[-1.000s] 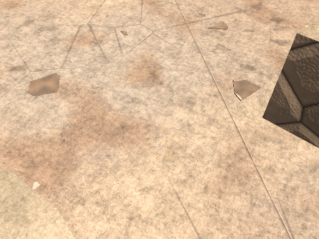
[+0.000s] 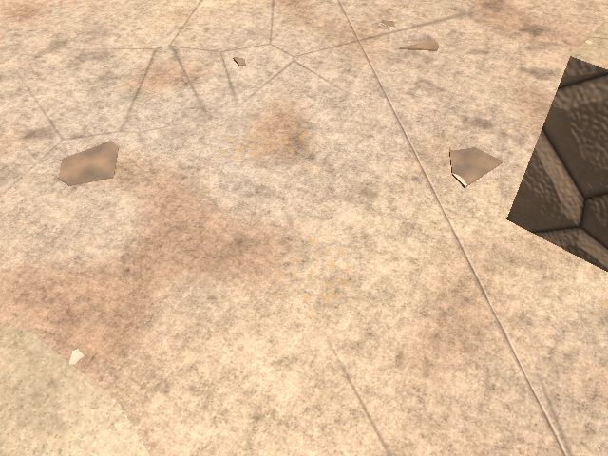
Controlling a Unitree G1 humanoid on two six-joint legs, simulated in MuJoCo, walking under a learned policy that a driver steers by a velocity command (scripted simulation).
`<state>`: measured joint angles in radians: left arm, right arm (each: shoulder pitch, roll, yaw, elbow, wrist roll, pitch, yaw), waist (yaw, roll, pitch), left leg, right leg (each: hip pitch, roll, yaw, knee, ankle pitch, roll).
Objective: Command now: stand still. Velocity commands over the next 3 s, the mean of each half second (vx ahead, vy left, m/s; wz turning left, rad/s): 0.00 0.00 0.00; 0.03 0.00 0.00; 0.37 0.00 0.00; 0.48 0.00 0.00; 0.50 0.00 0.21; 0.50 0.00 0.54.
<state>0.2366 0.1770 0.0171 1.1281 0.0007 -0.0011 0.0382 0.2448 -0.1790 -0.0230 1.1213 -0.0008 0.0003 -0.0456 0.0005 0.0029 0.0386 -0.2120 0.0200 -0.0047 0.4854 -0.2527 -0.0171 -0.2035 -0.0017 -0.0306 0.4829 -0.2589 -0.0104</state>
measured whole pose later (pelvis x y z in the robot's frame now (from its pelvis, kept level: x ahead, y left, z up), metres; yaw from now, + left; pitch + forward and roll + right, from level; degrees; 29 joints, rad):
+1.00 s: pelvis +0.02 +0.00 +0.00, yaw +0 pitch +0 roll +0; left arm 0.33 0.17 0.02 1.11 -0.02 -0.01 0.04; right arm 0.33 -0.17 -0.02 1.11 0.01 -0.01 -0.05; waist 0.01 0.00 0.00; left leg -0.25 0.01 -0.01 0.60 -0.42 0.03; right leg -0.22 0.00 -0.03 0.55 -0.36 -0.03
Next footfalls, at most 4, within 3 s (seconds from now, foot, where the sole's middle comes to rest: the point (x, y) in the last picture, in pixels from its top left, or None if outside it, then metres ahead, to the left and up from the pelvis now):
1.62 right None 0.46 -0.09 -0.78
2.16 left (252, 348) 0.77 0.16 -0.78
2.68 right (327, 253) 1.07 -0.03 -0.78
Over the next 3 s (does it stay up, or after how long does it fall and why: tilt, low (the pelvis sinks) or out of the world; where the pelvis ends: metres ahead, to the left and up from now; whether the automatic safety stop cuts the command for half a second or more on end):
stays up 1.04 0.08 0.01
